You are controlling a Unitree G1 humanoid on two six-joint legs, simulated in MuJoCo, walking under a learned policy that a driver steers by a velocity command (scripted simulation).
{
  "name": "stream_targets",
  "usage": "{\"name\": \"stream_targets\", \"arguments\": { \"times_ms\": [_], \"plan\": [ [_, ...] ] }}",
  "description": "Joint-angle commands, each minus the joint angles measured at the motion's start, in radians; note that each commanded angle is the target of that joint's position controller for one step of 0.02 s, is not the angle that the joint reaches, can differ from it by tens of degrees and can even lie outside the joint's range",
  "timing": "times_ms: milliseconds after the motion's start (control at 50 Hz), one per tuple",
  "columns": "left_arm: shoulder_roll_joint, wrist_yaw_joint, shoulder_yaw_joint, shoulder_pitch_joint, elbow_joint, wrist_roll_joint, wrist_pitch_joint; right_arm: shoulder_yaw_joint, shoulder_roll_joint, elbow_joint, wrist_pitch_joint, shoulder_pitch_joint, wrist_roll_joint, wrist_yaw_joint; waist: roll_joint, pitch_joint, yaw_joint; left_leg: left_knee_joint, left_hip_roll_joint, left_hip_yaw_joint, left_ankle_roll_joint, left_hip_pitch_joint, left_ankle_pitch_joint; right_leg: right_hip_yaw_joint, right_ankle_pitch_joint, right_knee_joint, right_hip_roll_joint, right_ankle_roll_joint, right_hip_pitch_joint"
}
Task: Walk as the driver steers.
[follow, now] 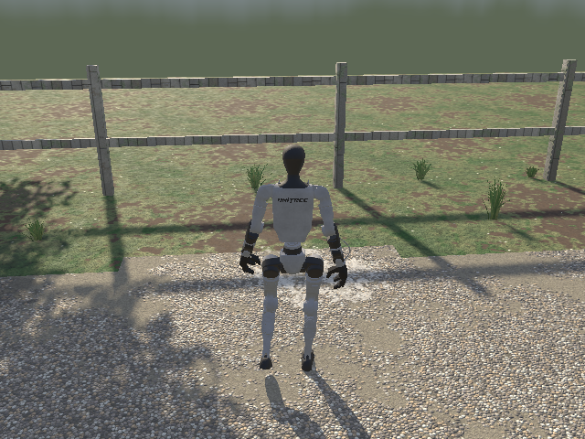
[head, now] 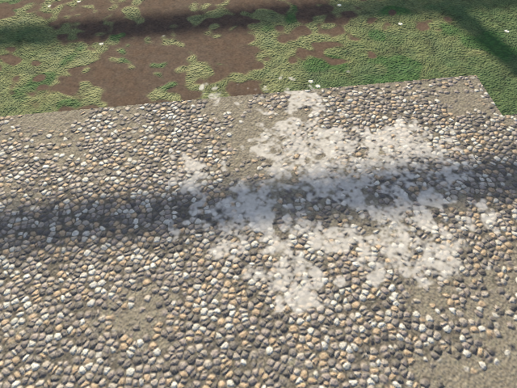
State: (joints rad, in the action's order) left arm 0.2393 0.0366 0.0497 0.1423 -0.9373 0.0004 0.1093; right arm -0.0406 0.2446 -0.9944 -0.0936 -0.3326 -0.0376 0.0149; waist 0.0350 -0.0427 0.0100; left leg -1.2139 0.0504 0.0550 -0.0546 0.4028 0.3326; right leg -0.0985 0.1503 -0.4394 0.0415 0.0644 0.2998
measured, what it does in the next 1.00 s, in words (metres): walks ahead: left foot, then right foot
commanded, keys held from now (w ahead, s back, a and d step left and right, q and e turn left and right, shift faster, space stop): w+q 0.14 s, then no key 0.86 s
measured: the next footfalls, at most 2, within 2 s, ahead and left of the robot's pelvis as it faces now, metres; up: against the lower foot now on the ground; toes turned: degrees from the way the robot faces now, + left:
left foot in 0.36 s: +0.37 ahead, +0.15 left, +0.00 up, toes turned +9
right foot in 0.70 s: +0.36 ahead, -0.10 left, +0.00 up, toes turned +7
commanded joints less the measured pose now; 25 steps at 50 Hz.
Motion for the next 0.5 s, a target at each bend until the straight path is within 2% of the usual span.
{"name": "stream_targets", "arguments": {
  "times_ms": [20, 80, 140, 200, 260, 300, 320, 340, 360, 380, 400, 420, 440, 460, 480, 500],
  "plan": [
    [0.059, 0.000, 0.010, 0.020, 0.012, -0.011, 0.023, -0.024, 0.037, 0.032, 0.021, -0.087, -0.002, 0.006, -0.108, 0.038, 0.015, 0.013, 0.099, 0.061, -0.012, 0.125, -0.070, 0.242, -0.034, 0.312, -0.276, 0.130, -0.095],
    [0.104, -0.018, 0.020, 0.052, -0.012, -0.016, 0.028, -0.032, 0.048, 0.082, 0.040, 0.010, 0.007, 0.008, -0.086, -0.017, 0.016, 0.097, 0.105, 0.076, 0.003, 0.241, -0.175, 0.155, -0.095, 0.354, -0.282, 0.141, -0.084],
    [0.123, -0.037, 0.021, 0.077, -0.017, -0.020, 0.022, -0.035, 0.053, 0.122, 0.030, 0.102, 0.013, -0.007, -0.067, -0.030, -0.001, 0.272, 0.086, 0.071, 0.015, 0.301, -0.343, 0.067, -0.170, 0.358, -0.264, 0.122, -0.133],
    [0.133, -0.051, 0.014, 0.118, -0.028, -0.011, 0.010, -0.013, 0.015, 0.171, 0.017, 0.238, 0.034, -0.028, -0.046, -0.054, -0.038, 0.501, 0.046, -0.046, 0.019, 0.201, -0.454, -0.031, -0.415, 0.321, -0.227, 0.099, -0.112],
    [0.156, -0.056, 0.013, 0.195, -0.062, 0.003, -0.018, -0.003, 0.008, 0.206, 0.017, 0.299, 0.036, -0.047, -0.057, -0.031, -0.059, 0.606, 0.011, -0.082, 0.012, 0.179, -0.426, -0.037, -0.563, 0.228, -0.258, 0.096, -0.241],
    [0.179, -0.057, 0.019, 0.192, -0.069, 0.011, -0.038, -0.011, 0.043, 0.218, 0.017, 0.280, 0.037, -0.056, -0.091, 0.005, -0.032, 0.645, -0.020, -0.088, -0.014, 0.144, -0.334, -0.023, -0.682, 0.135, -0.284, 0.081, -0.328],
    [0.188, -0.059, 0.023, 0.175, -0.066, 0.014, -0.046, -0.022, 0.075, 0.209, 0.014, 0.229, 0.039, -0.059, -0.110, 0.041, 0.002, 0.669, -0.044, -0.097, -0.030, 0.080, -0.306, -0.016, -0.748, 0.061, -0.283, 0.066, -0.354],
    [0.185, -0.059, 0.022, 0.150, -0.059, 0.016, -0.054, -0.040, 0.112, 0.178, 0.009, 0.126, 0.041, -0.059, -0.102, 0.097, 0.062, 0.746, -0.073, -0.111, -0.053, -0.046, -0.374, -0.030, -0.760, -0.071, -0.252, 0.038, -0.359],
    [0.173, -0.058, 0.017, 0.184, -0.055, 0.005, -0.052, -0.062, 0.182, 0.157, 0.008, 0.051, 0.047, -0.048, -0.047, 0.171, 0.084, 0.763, -0.028, -0.059, -0.082, -0.239, -0.713, -0.057, -0.623, -0.245, -0.194, -0.011, -0.272],
    [0.100, -0.046, -0.010, 0.266, -0.040, -0.027, -0.038, -0.072, 0.261, 0.148, 0.021, -0.034, 0.078, -0.031, 0.127, 0.333, 0.063, 0.627, 0.218, 0.213, -0.225, -0.629, -1.227, -0.068, -0.064, -0.595, -0.085, -0.070, 0.049],
    [0.023, -0.028, -0.037, 0.367, -0.081, -0.008, -0.029, -0.042, 0.186, 0.138, 0.025, -0.045, 0.070, -0.030, 0.190, 0.531, 0.026, 0.674, 0.399, 0.467, -0.389, -0.765, -1.332, 0.106, 0.565, -0.822, -0.003, -0.103, 0.165],
    [0.117, -0.021, -0.008, 0.307, -0.084, 0.024, -0.032, -0.030, 0.140, 0.148, 0.033, -0.012, 0.053, -0.037, 0.076, 0.503, 0.047, 0.720, 0.331, 0.385, -0.347, -0.651, -1.132, 0.211, 0.555, -0.851, -0.056, -0.099, 0.159],
    [0.126, -0.028, -0.003, 0.194, -0.046, 0.040, -0.040, -0.027, 0.129, 0.164, 0.035, 0.093, 0.039, -0.035, 0.054, 0.334, 0.032, 0.766, 0.279, 0.275, -0.289, -0.514, -0.937, 0.173, 0.512, -0.818, -0.090, -0.098, 0.237],
    [0.113, -0.045, -0.001, 0.140, -0.041, 0.030, -0.055, -0.018, 0.106, 0.172, 0.033, 0.168, 0.040, -0.033, -0.009, 0.218, 0.010, 0.822, 0.234, 0.213, -0.244, -0.356, -0.784, 0.156, 0.459, -0.745, -0.118, -0.103, 0.244],
    [0.109, -0.063, 0.005, 0.136, -0.046, 0.017, -0.075, -0.012, 0.087, 0.178, 0.031, 0.225, 0.045, -0.030, -0.012, 0.167, -0.024, 0.870, 0.201, 0.160, -0.211, -0.214, -0.674, 0.156, 0.405, -0.662, -0.141, -0.108, 0.172],
    [0.088, -0.071, 0.001, 0.162, -0.054, 0.011, -0.093, -0.019, 0.106, 0.178, 0.034, 0.257, 0.059, -0.030, 0.025, 0.144, -0.052, 0.908, 0.173, 0.122, -0.193, -0.107, -0.593, 0.134, 0.350, -0.590, -0.132, -0.114, 0.087]
  ]
}}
